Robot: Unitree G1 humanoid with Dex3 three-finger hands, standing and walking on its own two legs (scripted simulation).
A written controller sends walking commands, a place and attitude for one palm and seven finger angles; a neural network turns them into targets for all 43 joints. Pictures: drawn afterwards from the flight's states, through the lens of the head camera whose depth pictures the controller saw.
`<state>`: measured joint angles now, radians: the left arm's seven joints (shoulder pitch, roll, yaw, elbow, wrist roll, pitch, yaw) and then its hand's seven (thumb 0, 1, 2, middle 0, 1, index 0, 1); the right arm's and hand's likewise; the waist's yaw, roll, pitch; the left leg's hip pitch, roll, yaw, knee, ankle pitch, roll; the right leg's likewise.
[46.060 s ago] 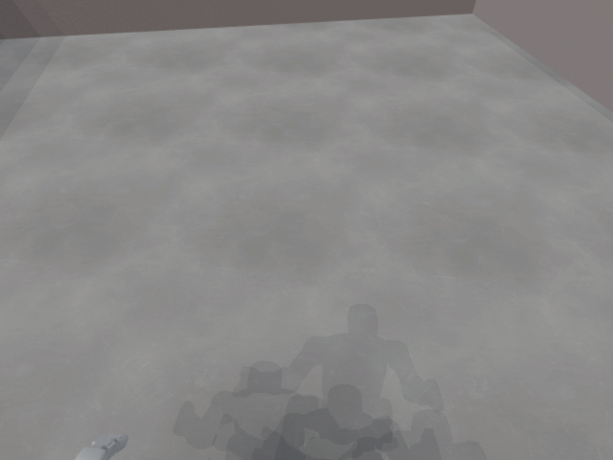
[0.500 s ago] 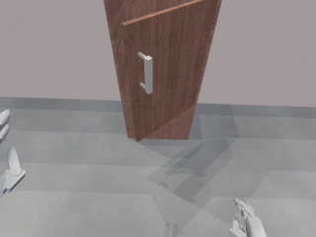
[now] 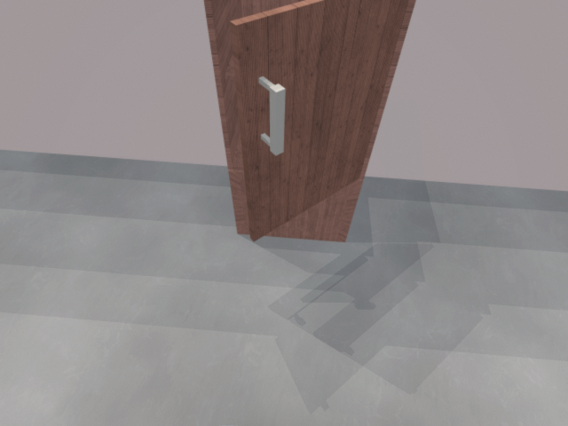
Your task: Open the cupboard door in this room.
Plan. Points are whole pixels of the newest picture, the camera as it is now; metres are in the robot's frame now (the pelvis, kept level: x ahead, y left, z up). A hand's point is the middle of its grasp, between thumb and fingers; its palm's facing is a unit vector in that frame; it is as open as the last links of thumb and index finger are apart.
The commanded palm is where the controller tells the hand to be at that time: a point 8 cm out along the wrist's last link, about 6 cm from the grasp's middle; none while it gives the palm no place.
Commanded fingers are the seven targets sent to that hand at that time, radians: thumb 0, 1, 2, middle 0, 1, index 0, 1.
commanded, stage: let the arm hang, fingers relaxed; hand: left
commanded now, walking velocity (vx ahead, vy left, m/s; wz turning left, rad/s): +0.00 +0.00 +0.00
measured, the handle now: (270, 117) +0.63 +0.07 +0.07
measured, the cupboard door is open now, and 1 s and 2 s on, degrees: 42 42 42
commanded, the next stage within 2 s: look to check the result in 0.60 s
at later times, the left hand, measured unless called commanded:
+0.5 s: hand out of the picture +0.09 +0.21 -0.16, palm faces -0.02 -0.96 -0.27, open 7.4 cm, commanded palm none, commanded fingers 0.00 0.90 0.90 -0.20 -0.30 -0.20 -0.30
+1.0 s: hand out of the picture +0.10 +0.22 -0.15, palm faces -0.02 -0.94 -0.33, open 7.4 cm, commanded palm none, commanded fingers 0.00 0.90 0.90 -0.20 -0.30 -0.20 -0.30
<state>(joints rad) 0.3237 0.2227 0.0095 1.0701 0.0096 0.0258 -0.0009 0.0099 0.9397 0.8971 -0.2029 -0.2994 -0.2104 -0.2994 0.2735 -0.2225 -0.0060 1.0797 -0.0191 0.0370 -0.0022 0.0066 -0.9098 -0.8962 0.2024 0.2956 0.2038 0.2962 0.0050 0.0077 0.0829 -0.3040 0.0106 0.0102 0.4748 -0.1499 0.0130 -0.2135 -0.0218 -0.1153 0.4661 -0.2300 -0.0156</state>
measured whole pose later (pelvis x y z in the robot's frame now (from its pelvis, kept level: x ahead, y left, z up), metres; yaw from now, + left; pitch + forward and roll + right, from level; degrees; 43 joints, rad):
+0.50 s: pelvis +0.02 -0.01 +0.01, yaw -1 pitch -2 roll +0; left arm 0.14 0.25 0.02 1.11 0.01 -0.01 0.00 0.00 0.90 0.90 -0.20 -0.30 -0.21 -0.30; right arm 0.15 -0.26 -0.02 1.13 -0.02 0.00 0.00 0.00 -0.91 -0.90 0.20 0.30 0.20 0.30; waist -0.01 0.02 0.06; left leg -0.21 0.01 0.03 0.38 -0.14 0.00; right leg -0.14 -0.02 -0.10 0.40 -0.23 -0.02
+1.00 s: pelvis +0.04 -0.02 +0.01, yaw -1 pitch -2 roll +0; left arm 0.14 0.30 0.02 1.14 0.01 -0.02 0.01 0.01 0.90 0.90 -0.20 -0.30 -0.21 -0.30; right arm 0.10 -0.31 -0.01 1.13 -0.02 0.00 0.00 0.00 -0.91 -0.90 0.20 0.30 0.21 0.30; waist 0.00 0.03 0.07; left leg -0.15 0.03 0.02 0.32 -0.14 -0.02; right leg -0.08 0.00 -0.10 0.32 -0.22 -0.03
